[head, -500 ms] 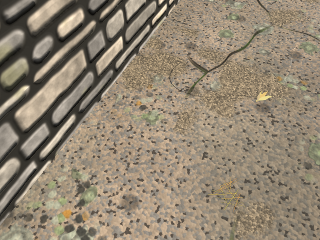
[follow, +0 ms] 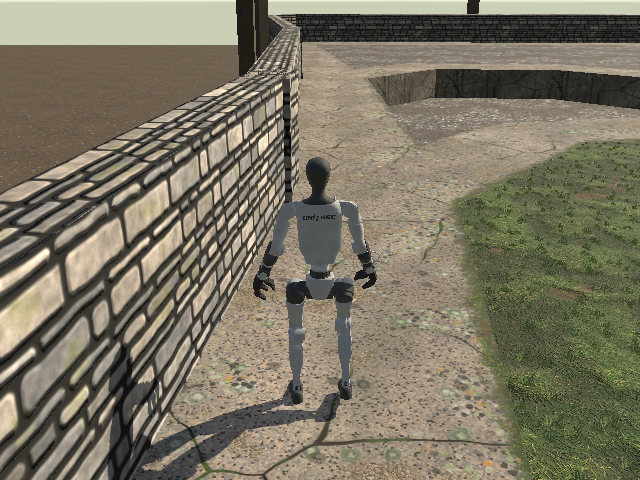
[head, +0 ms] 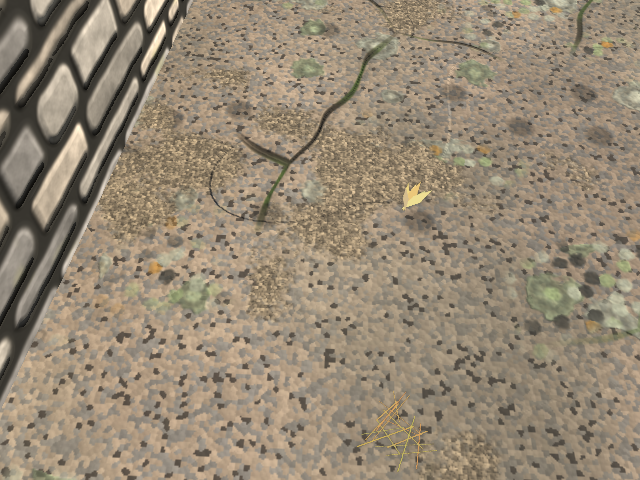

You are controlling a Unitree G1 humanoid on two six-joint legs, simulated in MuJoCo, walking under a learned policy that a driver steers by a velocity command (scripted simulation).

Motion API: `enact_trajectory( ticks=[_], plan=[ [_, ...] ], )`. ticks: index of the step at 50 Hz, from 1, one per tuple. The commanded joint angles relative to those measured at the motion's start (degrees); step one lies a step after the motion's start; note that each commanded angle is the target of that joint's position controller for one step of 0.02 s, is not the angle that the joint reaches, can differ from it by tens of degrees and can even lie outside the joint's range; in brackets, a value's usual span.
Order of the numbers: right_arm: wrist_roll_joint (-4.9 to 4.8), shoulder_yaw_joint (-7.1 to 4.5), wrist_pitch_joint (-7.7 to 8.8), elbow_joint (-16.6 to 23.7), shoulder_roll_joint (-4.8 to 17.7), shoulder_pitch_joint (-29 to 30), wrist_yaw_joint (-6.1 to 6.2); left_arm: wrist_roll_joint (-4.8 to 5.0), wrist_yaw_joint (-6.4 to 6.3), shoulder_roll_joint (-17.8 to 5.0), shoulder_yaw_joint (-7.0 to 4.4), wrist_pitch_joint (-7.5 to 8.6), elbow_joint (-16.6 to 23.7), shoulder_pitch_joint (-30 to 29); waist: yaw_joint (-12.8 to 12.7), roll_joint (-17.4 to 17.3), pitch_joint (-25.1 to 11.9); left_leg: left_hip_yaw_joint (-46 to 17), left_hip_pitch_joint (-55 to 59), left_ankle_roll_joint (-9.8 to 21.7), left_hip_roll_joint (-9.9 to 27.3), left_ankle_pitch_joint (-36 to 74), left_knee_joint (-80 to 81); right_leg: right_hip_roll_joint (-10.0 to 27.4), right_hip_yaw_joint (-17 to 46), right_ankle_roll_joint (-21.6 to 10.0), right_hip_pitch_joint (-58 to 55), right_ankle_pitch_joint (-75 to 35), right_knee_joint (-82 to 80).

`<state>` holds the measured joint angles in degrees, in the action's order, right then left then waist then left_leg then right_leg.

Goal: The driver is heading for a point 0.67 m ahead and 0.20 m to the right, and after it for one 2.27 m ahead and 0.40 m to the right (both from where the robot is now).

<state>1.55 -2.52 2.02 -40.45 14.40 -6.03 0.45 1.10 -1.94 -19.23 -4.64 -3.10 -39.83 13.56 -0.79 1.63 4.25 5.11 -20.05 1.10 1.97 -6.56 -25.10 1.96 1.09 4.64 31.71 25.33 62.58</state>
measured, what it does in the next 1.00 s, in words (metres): steps on the spot, turning right: right foot, then left foot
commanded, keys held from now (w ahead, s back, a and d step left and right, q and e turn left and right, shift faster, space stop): e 0.74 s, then no key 0.26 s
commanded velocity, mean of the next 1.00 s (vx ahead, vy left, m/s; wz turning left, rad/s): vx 0.03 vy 0.00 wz -0.53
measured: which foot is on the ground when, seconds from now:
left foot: down 0.00-0.20, up 0.22-0.66, down 0.68-1.00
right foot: up 0.00-0.18, down 0.20-0.68, up 0.70-1.00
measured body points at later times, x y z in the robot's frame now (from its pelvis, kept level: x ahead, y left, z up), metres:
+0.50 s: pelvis +0.04 -0.04 +0.01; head +0.07 -0.08 +0.45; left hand +0.27 +0.19 -0.06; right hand +0.12 -0.36 -0.11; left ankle +0.10 +0.11 -0.68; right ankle +0.04 -0.13 -0.74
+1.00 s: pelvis +0.04 -0.02 +0.00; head +0.07 -0.04 +0.45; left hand +0.31 +0.14 -0.09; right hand +0.01 -0.33 -0.10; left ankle +0.11 +0.09 -0.74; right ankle -0.04 -0.14 -0.71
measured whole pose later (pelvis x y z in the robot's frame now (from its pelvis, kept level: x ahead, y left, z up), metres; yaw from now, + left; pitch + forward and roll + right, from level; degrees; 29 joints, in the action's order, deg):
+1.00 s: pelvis +0.04 -0.02 +0.00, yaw -31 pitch +1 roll +0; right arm -0.5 -2.9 -1.2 -43.1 15.6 -8.8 0.2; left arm 0.7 -0.9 -17.3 -4.0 -3.9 -36.0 10.9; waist 1.3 0.2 3.6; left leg 1.2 -12.8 -0.5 2.6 -14.5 -26.8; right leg -0.1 2.7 4.5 18.3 22.8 39.8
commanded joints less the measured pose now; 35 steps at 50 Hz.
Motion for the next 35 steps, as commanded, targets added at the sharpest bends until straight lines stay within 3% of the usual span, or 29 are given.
enact_trajectory(
  ticks=[1,6,8,9,10,11,12,13,14,15,16,18,22,29,32,33,34,35],
  plan=[
    [-0.54,-2.93,0.48,3.44,9.58,3.62,0.66,-0.48,0.5,-1.62,-0.32,-0.35,4.02,4.01,-0.83,-9.28,-10.63,-7.74,6.1,12.61,15.45,15.88,9.68,2.5,0.11,-0.66,-5.78,-5.91,-7.52],
    [-1.91,-3.84,-0.7,1.82,12.14,3.08,0.46,-0.43,2.22,-3.76,-1.01,-1.01,6.8,-0.24,0.22,-9.72,-9.71,-5.31,7.94,10.7,17.4,7.49,8.25,1.79,-2.51,-3.66,-10.92,-7.82,-18.69],
    [-2.89,-3.98,-1.2,1.0,12.4,3.43,0.4,-0.61,2.63,-3.75,-1.45,-1.02,6.66,0.9,-1.18,-8.77,-9.25,-3.3,7.55,7.73,16.46,3.1,4.19,0.08,-4.62,-5.83,-15.75,-11.96,-27.78],
    [-3.0,-3.71,-1.48,-0.03,10.95,1.45,0.35,-0.89,2.37,-4.71,-2.05,-0.92,6.11,2.2,-1.24,-6.81,-9.19,-1.37,5.41,4.89,14.52,-1.45,0.06,-1.29,-4.26,-7.42,-20.0,-14.9,-31.81],
    [-2.03,-3.11,-1.82,-1.15,8.32,-1.67,0.09,-0.94,1.64,-8.49,-3.24,-0.69,6.1,4.05,-0.78,2.7,-8.3,3.63,-1.06,-0.04,9.69,-9.47,-10.98,3.69,4.68,-10.57,-25.81,-27.18,-38.83],
    [0.48,-2.14,-2.04,1.92,6.27,-0.9,0.09,-1.3,0.68,-15.37,-4.33,-0.42,8.45,2.81,0.85,19.33,-6.73,5.84,-17.66,-6.12,0.23,-30.52,-28.51,18.2,26.86,-21.01,-29.95,-37.92,-42.67],
    [-0.14,-3.04,-1.88,2.78,8.91,4.86,0.69,-2.94,1.24,-13.44,-3.71,1.0,8.75,4.41,-3.98,12.07,-9.71,-5.21,-19.27,-5.65,-1.45,-32.6,-39.14,19.5,29.26,-25.76,-26.5,-36.12,-44.26],
    [-1.49,-3.38,-2.02,2.78,9.51,4.85,0.93,-3.05,1.47,-12.11,-3.12,2.19,8.38,2.66,-2.31,8.57,-9.02,-7.46,-19.99,-4.53,-0.53,-27.89,-41.8,16.92,24.34,-23.53,-25.59,-33.45,-44.23],
    [-1.63,-3.66,-2.15,1.64,9.59,3.06,1.36,-1.91,1.32,-10.61,-2.87,2.75,8.61,-0.58,-0.46,5.74,-8.4,-8.28,-20.02,-4.02,0.38,-22.75,-40.92,13.92,20.65,-20.18,-25.09,-30.4,-43.56],
    [-1.01,-3.97,-2.24,0.9,10.22,2.44,1.83,-0.93,1.04,-8.7,-2.22,2.66,9.07,-3.1,0.34,4.93,-8.46,-8.71,-19.93,-4.17,0.76,-19.39,-39.72,12.39,18.89,-18.05,-24.96,-30.01,-43.06],
    [-0.65,-4.1,-2.26,0.62,10.24,1.82,1.92,-0.82,0.66,-8.04,-1.74,2.46,9.53,-4.5,1.14,5.64,-9.01,-8.42,-17.35,-4.63,0.18,-17.02,-40.47,11.13,17.36,-17.58,-23.14,-33.22,-42.68],
    [-1.13,-3.96,-2.04,0.37,9.3,0.55,1.59,-1.26,0.21,-7.42,-1.39,2.16,10.06,-4.53,1.65,5.47,-10.9,-8.35,-14.87,-5.34,-1.18,-14.09,-39.61,9.67,16.33,-17.78,-23.27,-35.73,-42.25],
    [-1.49,-3.05,-1.86,1.1,7.36,2.93,1.22,-0.81,-0.38,-8.42,-1.91,1.69,9.93,-2.92,0.09,5.56,-10.54,-9.43,-13.27,-6.29,-2.26,-12.51,-27.07,8.69,18.67,-17.87,-25.42,-30.96,-41.44],
    [-2.2,-3.23,-0.92,1.53,8.32,2.44,-0.14,-0.58,0.56,-9.09,-2.41,0.83,10.51,-4.06,-0.58,7.54,-9.64,-10.51,-4.31,-5.05,-4.39,-15.29,-13.6,7.63,27.29,-18.1,-22.61,-27.85,-40.21],
    [-2.18,-3.58,-0.23,0.79,8.35,-1.1,-0.79,0.38,0.52,-8.68,-2.36,0.38,10.86,-6.26,1.81,7.23,-10.23,-9.59,3.1,-3.27,-4.66,-8.5,-0.44,5.08,28.67,-15.65,-21.83,-28.76,-37.32],
    [-1.84,-4.03,-0.13,0.18,9.36,-3.07,-0.74,0.68,0.3,-7.88,-2.15,0.27,10.97,-6.35,2.53,5.99,-10.6,-10.2,8.88,-2.04,-2.24,-1.88,4.84,2.99,27.33,-13.29,-18.52,-24.16,-35.39],
    [-0.93,-4.84,-0.43,0.47,12.96,-4.36,-0.38,0.19,0.3,-5.28,-1.48,0.31,10.96,-4.11,1.3,-2.39,-11.95,-18.47,15.85,1.92,8.01,2.16,6.57,-1.45,21.74,-9.92,-11.47,-9.99,-26.72],
    [0.41,-5.55,-0.96,0.17,16.96,-2.79,-0.23,0.57,0.31,-5.15,-1.62,0.75,12.37,-3.09,-1.14,-18.58,-7.97,-31.7,15.63,11.34,18.1,12.91,8.57,-11.07,9.32,-6.15,0.82,8.65,-16.73]
  ],
)
Velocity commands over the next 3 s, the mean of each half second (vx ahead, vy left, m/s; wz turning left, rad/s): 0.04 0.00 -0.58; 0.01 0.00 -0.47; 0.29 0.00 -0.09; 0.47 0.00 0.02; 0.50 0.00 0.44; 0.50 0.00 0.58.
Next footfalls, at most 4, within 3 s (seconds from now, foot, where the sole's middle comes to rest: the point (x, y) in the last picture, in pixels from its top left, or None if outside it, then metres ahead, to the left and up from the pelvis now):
0.20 right None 0.08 -0.14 -0.77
0.68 left None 0.14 0.07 -0.77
1.04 right None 0.00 -0.15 -0.77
1.46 left None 0.29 -0.03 -0.77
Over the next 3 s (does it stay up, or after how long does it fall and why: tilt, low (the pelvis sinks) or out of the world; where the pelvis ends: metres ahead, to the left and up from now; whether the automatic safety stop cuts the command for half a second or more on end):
stays up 0.91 -0.39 -0.01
